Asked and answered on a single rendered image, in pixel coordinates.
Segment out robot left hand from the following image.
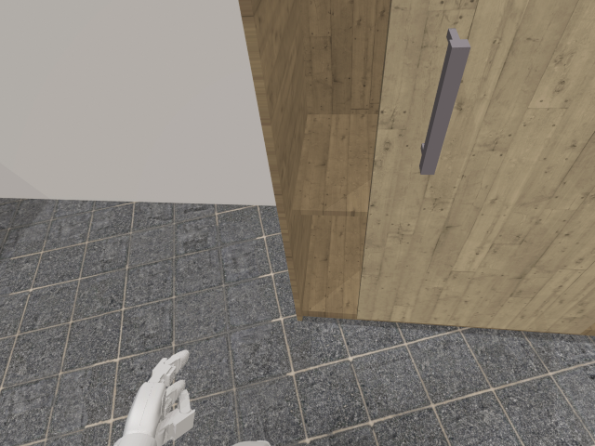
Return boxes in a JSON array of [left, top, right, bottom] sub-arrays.
[[123, 350, 195, 446]]

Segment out handle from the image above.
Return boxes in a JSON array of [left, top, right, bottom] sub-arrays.
[[419, 28, 470, 175]]

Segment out wardrobe door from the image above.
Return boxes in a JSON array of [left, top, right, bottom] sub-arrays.
[[357, 0, 595, 334]]

